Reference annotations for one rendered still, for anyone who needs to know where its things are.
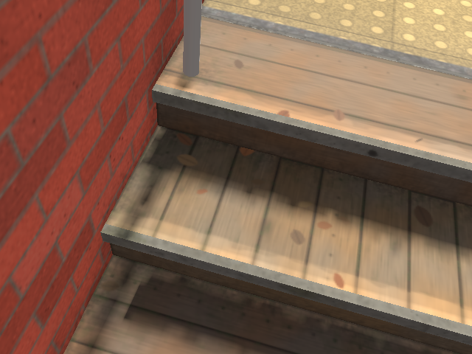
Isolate stairs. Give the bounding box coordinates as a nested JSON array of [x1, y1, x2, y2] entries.
[[64, 103, 472, 354]]

